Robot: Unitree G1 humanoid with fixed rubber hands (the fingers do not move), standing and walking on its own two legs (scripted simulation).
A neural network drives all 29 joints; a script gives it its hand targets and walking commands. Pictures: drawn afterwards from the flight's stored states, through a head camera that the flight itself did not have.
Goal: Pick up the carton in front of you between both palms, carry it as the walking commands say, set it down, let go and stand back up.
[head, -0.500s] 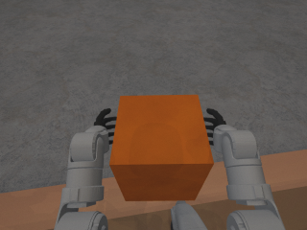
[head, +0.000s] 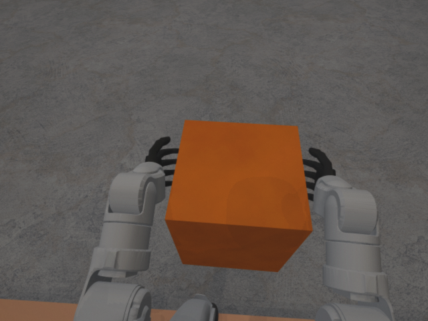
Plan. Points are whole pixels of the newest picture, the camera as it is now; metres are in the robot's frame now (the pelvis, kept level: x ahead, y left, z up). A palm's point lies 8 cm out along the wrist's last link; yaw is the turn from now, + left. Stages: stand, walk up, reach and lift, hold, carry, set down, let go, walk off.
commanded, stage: carry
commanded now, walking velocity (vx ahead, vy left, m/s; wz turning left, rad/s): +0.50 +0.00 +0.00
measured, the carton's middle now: (234, 201) +0.36 +0.03 +0.01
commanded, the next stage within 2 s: none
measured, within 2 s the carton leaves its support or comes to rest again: neither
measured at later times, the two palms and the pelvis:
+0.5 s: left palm (213, 103) +0.76 +0.14 -0.07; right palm (308, 108) +0.76 -0.15 -0.06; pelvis +0.41 +0.01 -0.18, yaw +2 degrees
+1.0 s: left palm (210, 56) +1.10 +0.21 -0.10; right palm (282, 59) +1.10 -0.09 -0.09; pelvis +0.74 +0.05 -0.20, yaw +1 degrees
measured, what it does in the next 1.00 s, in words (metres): goes down: left foot 0.13 m lower, then right foot 0.13 m lower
